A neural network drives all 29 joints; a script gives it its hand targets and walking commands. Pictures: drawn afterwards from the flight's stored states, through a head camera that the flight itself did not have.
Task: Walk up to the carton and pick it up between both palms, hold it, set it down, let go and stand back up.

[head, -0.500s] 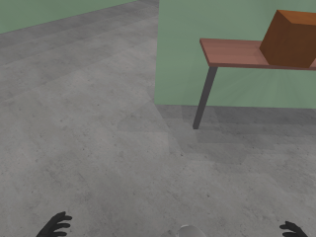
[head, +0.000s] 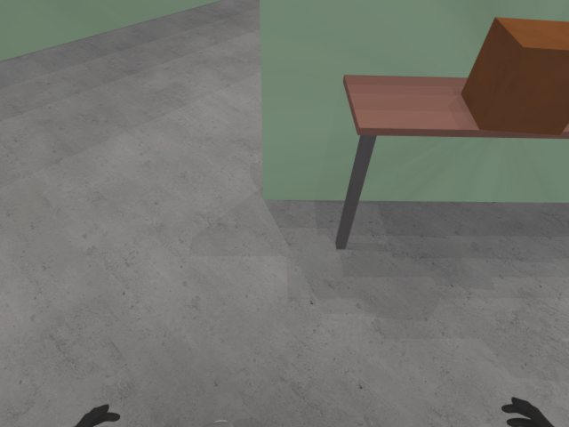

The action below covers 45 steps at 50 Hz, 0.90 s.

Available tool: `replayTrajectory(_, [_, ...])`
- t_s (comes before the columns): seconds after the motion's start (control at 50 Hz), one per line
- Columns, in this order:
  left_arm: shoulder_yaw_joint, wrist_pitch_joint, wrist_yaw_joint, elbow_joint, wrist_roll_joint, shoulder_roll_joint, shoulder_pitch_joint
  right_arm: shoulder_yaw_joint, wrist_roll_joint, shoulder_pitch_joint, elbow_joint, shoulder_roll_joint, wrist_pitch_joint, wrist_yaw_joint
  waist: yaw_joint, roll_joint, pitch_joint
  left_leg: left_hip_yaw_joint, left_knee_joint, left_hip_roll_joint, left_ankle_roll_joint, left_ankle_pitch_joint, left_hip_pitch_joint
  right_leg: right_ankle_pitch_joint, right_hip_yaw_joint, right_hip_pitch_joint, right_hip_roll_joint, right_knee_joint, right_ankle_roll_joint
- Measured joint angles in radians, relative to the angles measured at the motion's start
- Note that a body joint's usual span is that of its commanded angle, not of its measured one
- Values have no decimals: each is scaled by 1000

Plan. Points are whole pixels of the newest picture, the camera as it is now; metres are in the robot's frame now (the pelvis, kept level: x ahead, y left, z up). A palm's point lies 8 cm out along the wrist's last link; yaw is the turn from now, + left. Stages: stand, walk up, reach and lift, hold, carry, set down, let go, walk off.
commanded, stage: walk up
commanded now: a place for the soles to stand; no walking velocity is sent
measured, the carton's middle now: (527, 77) +1.01 -0.72 +0.02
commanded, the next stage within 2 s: none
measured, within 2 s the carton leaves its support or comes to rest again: neither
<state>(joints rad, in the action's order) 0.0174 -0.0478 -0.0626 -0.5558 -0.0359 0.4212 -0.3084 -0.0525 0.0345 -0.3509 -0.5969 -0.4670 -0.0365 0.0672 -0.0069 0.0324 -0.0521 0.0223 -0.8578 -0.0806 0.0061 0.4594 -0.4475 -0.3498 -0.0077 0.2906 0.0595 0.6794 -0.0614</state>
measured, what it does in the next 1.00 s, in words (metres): walks ahead: left foot, then right foot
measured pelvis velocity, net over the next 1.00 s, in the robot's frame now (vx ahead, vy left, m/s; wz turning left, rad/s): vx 0.19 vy -0.18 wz -0.05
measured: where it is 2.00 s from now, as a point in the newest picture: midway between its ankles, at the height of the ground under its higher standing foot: (399, 400)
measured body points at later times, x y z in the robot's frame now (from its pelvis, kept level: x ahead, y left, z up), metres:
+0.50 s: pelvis +0.12 -0.11 -0.02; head +0.12 -0.11 +0.43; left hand +0.27 +0.19 -0.09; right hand +0.21 -0.45 -0.08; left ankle +0.08 +0.08 -0.67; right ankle +0.16 -0.22 -0.72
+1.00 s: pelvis +0.19 -0.18 -0.01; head +0.20 -0.16 +0.44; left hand +0.36 +0.10 -0.09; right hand +0.28 -0.53 -0.06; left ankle +0.22 +0.00 -0.72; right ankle +0.22 -0.33 -0.68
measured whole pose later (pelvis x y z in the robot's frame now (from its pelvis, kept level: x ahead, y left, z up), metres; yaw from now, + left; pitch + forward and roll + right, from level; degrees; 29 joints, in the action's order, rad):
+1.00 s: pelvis +0.19 -0.18 -0.01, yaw -3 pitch -3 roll +0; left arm 0.02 -0.07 -0.08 -0.50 -0.04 0.43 -0.25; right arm -0.05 0.03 -0.37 -0.60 -0.47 -0.06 0.10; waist -0.01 0.06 -0.07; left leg 0.03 -0.77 -0.15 0.00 0.39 -0.33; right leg -0.49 0.07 0.50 -0.02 1.05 -0.02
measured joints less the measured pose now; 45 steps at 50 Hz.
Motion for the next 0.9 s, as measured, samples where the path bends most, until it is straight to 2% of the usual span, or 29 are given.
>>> replayTrajectory(0.04, [0, 0, -3, 0, 0, 0, 1, 0, 0, -2, 0, -2, -9, 2, 0, -1, 0, -1, 137, 9, -5, -94, 49, -28, -3, 2, 1, 30, 6])
replayTrajectory(0.08, [0, -1, -4, 0, -1, 0, 6, 0, 0, -3, -1, -1, -11, 9, 0, 5, -5, 4, 123, 10, -6, -165, 56, -96, 5, 26, 0, 130, 9])
replayTrajectory(0.14, [0, -9, -5, 11, -2, 1, 29, 1, 0, -13, -1, 2, -12, 19, 1, 15, -5, 12, 115, 1, -6, -129, 75, -127, 47, 115, 0, 328, 30])
replayTrajectory(0.2, [0, -9, -11, 20, -2, 2, 49, 1, 0, -17, -1, 2, -17, 21, 0, 17, -3, 13, 115, -23, -6, -102, 99, -128, 83, 178, -11, 391, 40])
replayTrajectory(0.28, [0, -11, -21, 20, -2, 2, 71, 1, 0, -18, -1, 2, -25, 21, 0, 22, -3, 13, 115, -50, -6, -68, 139, -129, 91, 221, -53, 389, 44])
replayTrajectory(0.34, [0, -11, -30, 22, -2, 2, 83, 1, 0, -18, -1, 2, -27, 21, -1, 23, 1, 14, 115, -70, 2, -42, 164, -120, 92, 223, -84, 309, 44])
replayTrajectory(0.4, [0, -10, -33, 22, -2, 5, 77, 1, 0, -18, -1, -2, -27, 21, -1, 24, 13, 13, 86, -94, 14, -7, 167, -16, 88, 190, -90, 145, 50])
replayTrajectory(0.42, [0, -9, -33, 20, -2, 4, 75, 0, 0, -18, -2, -4, -22, 20, -1, 17, 1, 5, 32, -107, 10, 25, 161, 19, 77, 186, -81, 166, 64])
replayTrajectory(0.46, [0, -8, -32, 20, -2, 3, 62, 0, 0, -15, -2, 1, -5, 19, -2, 15, -5, -22, -131, -76, 8, 109, 114, -13, 60, 177, -75, 207, 67])
replayTrajectory(0.5, [1, -7, -21, 21, -2, 3, 37, 0, 0, -7, -1, 0, -1, 19, -2, 13, -5, -27, -244, -28, 8, 112, 65, -29, 49, 144, -72, 179, 56])
replayTrajectory(0.58, [0, -7, 3, 21, -2, 3, 5, 0, 0, -7, -1, 0, -1, 19, -1, 7, -15, -19, -267, 10, 8, 99, 5, -11, 13, 63, -58, 88, 29])
replayTrajectory(0.68, [0, -7, 4, 21, -2, 2, -7, 0, 0, -7, 0, -1, -2, 19, 0, 5, -16, -3, -125, 17, 8, 83, -5, -19, -16, 18, -37, 48, 11])
replayTrajectory(0.74, [0, -7, 3, 23, -2, 2, -1, 0, 0, -9, 0, -2, -7, 19, 1, 4, -16, 1, 93, 25, 3, -64, 42, -40, -32, 19, -27, 65, 11])
replayTrajectory(0.78, [0, -9, 3, 24, -2, 2, 5, 0, 0, -9, -1, -3, -11, 22, 1, 13, -21, 3, 104, 25, -1, -160, 53, -89, -26, 37, -27, 145, 13])
replayTrajectory(0.84, [0, -24, 2, 39, -2, 3, 24, 0, 0, -15, -1, -2, -10, 32, 1, 23, -20, 5, 91, 14, -3, -128, 67, -140, 17, 117, -27, 346, 34])
replayTrajectory(0.9, [0, -25, -6, 52, -2, 7, 35, 1, 0, -15, 0, -2, -16, 34, 0, 25, -19, 6, 91, -20, -3, -105, 83, -141, 64, 179, -33, 422, 43])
